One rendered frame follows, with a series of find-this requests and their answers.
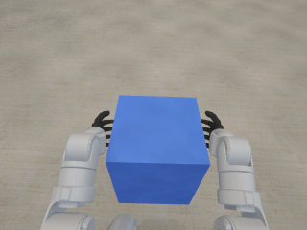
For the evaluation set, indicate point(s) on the carton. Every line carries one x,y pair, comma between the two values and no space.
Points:
157,152

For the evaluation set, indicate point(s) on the robot right upper arm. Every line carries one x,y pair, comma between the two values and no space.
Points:
232,222

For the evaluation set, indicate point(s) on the right robot hand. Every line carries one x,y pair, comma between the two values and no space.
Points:
216,124

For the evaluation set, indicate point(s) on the robot left upper arm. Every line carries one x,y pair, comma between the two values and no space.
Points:
69,221

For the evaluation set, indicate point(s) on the robot right forearm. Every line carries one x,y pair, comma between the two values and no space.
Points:
237,189

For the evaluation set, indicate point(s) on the robot left thigh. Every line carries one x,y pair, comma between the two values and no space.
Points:
123,222

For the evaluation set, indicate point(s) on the left robot hand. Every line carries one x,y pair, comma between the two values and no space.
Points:
99,122

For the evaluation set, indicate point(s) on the robot left forearm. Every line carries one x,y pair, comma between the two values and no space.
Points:
77,174

